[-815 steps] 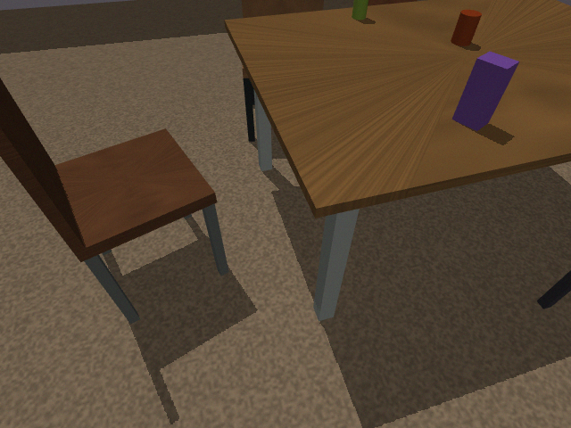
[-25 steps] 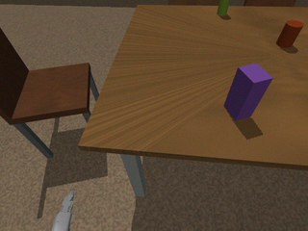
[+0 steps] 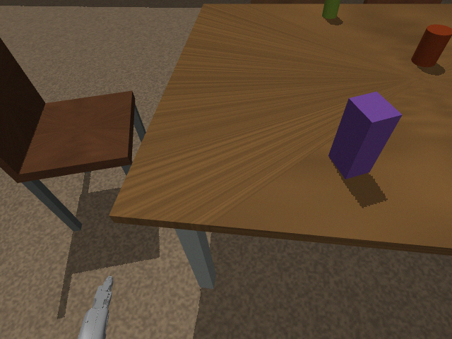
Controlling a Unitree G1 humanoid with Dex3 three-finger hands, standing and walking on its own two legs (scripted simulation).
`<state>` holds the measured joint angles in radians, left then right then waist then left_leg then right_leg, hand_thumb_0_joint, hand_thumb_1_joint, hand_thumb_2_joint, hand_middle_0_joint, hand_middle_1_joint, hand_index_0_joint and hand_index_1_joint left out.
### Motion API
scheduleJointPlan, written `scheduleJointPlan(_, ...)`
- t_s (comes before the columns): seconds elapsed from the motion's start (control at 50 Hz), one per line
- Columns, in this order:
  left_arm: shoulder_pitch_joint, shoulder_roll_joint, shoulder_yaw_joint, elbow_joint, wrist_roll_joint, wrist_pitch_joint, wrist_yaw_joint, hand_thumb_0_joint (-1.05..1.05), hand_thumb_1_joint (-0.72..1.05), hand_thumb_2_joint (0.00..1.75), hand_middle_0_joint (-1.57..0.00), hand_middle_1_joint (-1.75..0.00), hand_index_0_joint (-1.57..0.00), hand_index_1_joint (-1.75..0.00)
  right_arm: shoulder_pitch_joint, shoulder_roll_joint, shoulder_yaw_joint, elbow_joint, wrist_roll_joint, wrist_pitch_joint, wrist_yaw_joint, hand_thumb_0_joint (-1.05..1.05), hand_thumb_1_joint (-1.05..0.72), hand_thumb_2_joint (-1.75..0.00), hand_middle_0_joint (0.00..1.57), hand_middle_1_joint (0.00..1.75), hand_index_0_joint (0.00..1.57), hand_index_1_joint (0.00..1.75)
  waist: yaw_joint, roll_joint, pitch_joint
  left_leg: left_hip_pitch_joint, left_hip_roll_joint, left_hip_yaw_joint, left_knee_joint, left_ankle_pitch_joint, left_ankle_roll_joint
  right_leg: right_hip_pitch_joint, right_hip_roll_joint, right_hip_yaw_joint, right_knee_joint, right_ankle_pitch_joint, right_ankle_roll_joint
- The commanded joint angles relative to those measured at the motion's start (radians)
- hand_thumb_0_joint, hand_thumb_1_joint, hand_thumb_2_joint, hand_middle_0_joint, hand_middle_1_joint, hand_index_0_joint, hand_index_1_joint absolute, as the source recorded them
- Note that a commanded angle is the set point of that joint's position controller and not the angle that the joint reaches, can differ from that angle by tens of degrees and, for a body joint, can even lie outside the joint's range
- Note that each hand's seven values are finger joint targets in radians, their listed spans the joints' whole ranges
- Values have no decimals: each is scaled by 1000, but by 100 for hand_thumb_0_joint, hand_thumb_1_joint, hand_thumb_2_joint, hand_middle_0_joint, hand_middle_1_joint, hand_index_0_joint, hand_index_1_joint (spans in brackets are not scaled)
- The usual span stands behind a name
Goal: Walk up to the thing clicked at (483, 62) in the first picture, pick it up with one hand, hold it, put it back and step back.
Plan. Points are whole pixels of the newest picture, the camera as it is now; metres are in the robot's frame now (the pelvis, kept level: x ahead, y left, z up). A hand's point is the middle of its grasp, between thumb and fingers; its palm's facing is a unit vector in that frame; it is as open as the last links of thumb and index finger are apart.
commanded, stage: go down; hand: right
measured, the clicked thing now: (360, 138) +0.53 -0.23 +0.05
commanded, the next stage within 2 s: approach in 1.00 s
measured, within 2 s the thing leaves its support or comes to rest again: neither
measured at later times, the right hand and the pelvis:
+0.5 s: hand out of the picture +0.40 -0.41 +0.18, palm faces +0.29 +0.96 +0.01, open 17.5 cm; pelvis -0.01 +0.00 +0.00, yaw +0 degrees
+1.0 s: hand out of the picture +0.42 -0.41 +0.19, palm faces +0.28 +0.96 +0.01, open 17.4 cm; pelvis +0.00 +0.00 -0.01, yaw +1 degrees
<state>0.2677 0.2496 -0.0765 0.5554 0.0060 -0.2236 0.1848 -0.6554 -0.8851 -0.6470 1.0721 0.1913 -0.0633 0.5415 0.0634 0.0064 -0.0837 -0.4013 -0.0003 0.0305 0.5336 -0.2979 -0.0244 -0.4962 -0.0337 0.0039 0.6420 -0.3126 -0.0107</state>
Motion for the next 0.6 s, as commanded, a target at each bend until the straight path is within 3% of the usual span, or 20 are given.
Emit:
scheduleJointPlan(0.0,-23,158,64,-117,-3,-44,10,0,-59,8,-6,-5,-4,-7,-378,-420,-45,-197,16,-63,-10,0,55,-7,3,5,4,5,-2,-217,-281,15,-24,8,-31,238,46,246,4,23,-60,371,7)
scheduleJointPlan(0.02,-28,147,46,-133,-2,-46,9,0,-59,8,-6,-5,-4,-7,-383,-419,-41,-191,14,-65,-11,0,53,-7,3,5,4,5,2,-212,-284,19,-23,10,-31,231,46,245,4,22,-62,348,7)
scheduleJointPlan(0.1,-52,171,54,-198,-4,-48,15,0,-59,8,-5,-5,-4,-7,-413,-452,-49,-178,3,-72,-12,0,53,-6,3,5,4,5,-1,-188,-359,52,-21,8,-16,289,43,274,7,23,-41,406,4)
scheduleJointPlan(0.12,-13,170,56,-185,-3,-47,16,0,-59,8,-6,-5,-4,-7,-430,-457,-42,-169,1,-75,-13,0,53,-6,4,5,4,5,13,-186,-347,43,-22,6,-15,293,41,267,9,21,-36,405,2)
scheduleJointPlan(0.14,10,175,61,-151,-2,-42,15,0,-60,8,-6,-5,-4,-7,-420,-473,-52,-162,-2,-76,-11,0,53,-6,4,5,4,5,-1,-218,-351,40,-21,6,-10,300,43,270,9,22,-33,434,6)
scheduleJointPlan(0.16,-2,159,42,-162,-2,-43,13,0,-59,8,-5,-5,-4,-7,-418,-461,-43,-130,-3,-72,-9,0,54,-6,4,5,4,5,3,-215,-337,24,-23,7,-13,292,43,274,7,24,-29,443,8)
scheduleJointPlan(0.2,3,175,66,-143,1,-43,12,0,-59,8,-5,-5,-4,-7,-442,-465,-38,-121,-6,-71,-10,0,54,-6,3,5,4,5,11,-229,-312,-3,-25,9,-12,261,45,258,3,27,-32,415,11)
scheduleJointPlan(0.24,-10,160,40,-149,3,-44,7,0,-60,8,-5,-5,-4,-7,-445,-459,-31,-94,-13,-71,-10,0,54,-6,3,5,4,5,12,-215,-303,-9,-26,11,-12,243,46,236,1,29,-35,385,11)
scheduleJointPlan(0.3,-35,161,34,-189,1,-43,5,0,-59,7,-5,-5,-4,-6,-469,-485,-39,-92,-20,-77,-15,0,57,-6,3,5,4,5,10,-197,-317,12,-24,8,-16,223,45,218,5,25,-41,310,4)
scheduleJointPlan(0.32,-29,157,28,-206,0,-44,6,0,-59,7,-5,-5,-4,-6,-483,-483,-33,-99,-21,-81,-13,0,57,-6,3,5,4,5,16,-194,-332,16,-25,8,-12,227,44,223,4,26,-43,312,5)
scheduleJointPlan(0.34,-21,178,53,-220,-1,-45,10,0,-59,8,-5,-5,-4,-7,-491,-500,-38,-102,-22,-84,-14,0,57,-7,3,5,3,5,28,-202,-354,17,-24,7,-11,239,44,233,5,26,-39,322,5)
scheduleJointPlan(0.38,14,175,48,-200,2,-41,10,0,-59,8,-5,-5,-4,-7,-490,-513,-43,-89,-27,-84,-12,0,55,-6,3,5,4,5,22,-219,-370,5,-26,9,-2,264,43,260,4,28,-24,392,10)
scheduleJointPlan(0.42,36,172,51,-169,3,-37,8,0,-59,8,-5,-5,-4,-7,-488,-502,-35,-59,-25,-83,-10,0,55,-7,3,5,4,5,28,-232,-326,-24,-28,9,0,251,43,238,3,29,-21,394,12)
scheduleJointPlan(0.44,9,160,32,-183,4,-40,4,0,-59,8,-5,-5,-4,-7,-493,-503,-32,-59,-28,-83,-9,0,56,-6,3,5,4,5,22,-231,-325,-32,-28,9,1,242,44,237,3,29,-17,385,11)
scheduleJointPlan(0.5,15,178,54,-175,8,-41,5,0,-60,8,-5,-5,-4,-7,-534,-527,-37,-68,-35,-85,-14,0,57,-6,3,5,3,5,34,-237,-350,-33,-28,8,9,246,44,227,4,30,-8,371,10)
scheduleJointPlan(0.58,-6,166,40,-193,5,-41,4,0,-60,8,-5,-5,-4,-7,-544,-528,-26,-39,-48,-86,-10,0,54,-7,3,5,4,5,36,-221,-362,-19,-21,0,16,260,41,202,11,21,3,335,1)
